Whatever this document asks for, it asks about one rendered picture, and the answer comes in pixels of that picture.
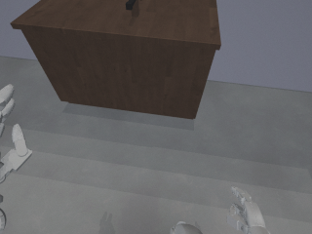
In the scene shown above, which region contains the robot right thigh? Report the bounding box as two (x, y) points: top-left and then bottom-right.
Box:
(170, 223), (203, 234)

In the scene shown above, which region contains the right robot hand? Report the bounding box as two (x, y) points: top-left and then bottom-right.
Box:
(226, 185), (266, 234)

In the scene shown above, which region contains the left robot hand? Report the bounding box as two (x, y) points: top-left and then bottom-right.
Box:
(0, 84), (32, 184)

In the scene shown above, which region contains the counter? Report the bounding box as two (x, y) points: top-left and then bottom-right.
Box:
(10, 0), (221, 120)

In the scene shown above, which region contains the tap lever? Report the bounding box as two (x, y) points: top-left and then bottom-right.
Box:
(126, 0), (136, 11)

